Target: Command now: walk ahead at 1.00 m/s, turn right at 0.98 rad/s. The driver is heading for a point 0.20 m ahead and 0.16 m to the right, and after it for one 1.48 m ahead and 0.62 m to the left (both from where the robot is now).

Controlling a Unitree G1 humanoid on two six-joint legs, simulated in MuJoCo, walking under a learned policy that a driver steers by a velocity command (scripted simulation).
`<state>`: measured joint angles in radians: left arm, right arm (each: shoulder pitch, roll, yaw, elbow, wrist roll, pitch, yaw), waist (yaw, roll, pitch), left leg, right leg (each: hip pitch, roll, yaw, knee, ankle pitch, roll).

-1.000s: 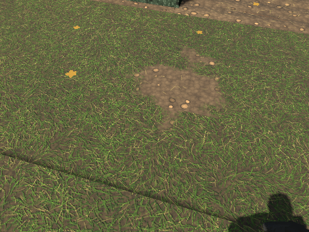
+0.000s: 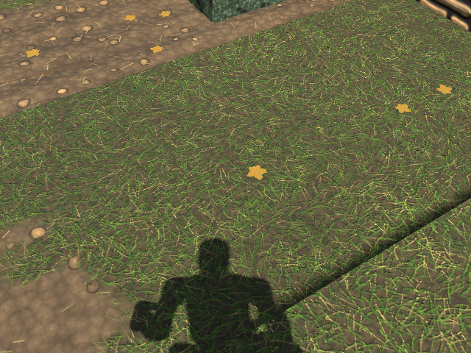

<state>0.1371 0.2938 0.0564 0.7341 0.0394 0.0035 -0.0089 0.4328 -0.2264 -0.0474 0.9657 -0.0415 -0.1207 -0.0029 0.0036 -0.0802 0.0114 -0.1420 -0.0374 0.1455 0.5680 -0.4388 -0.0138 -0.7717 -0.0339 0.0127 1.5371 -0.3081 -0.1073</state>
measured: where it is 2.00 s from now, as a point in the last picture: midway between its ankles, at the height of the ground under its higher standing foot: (81, 138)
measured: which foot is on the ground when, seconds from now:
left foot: down 0.00-0.18, up 0.20-0.62, down 0.64-0.96, up 0.98-1.00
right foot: up 0.00-0.16, down 0.18-0.62, up 0.64-0.94, down 0.96-1.00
